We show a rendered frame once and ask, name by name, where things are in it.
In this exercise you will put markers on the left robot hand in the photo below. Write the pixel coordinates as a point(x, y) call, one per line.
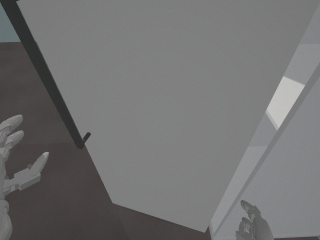
point(25, 177)

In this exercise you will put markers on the left robot forearm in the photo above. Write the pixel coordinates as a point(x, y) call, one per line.
point(5, 221)

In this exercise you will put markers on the right robot hand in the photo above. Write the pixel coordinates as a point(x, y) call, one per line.
point(259, 228)

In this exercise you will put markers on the handle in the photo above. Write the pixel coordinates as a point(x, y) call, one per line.
point(20, 26)

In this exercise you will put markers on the fridge door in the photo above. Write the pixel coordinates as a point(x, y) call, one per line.
point(171, 91)

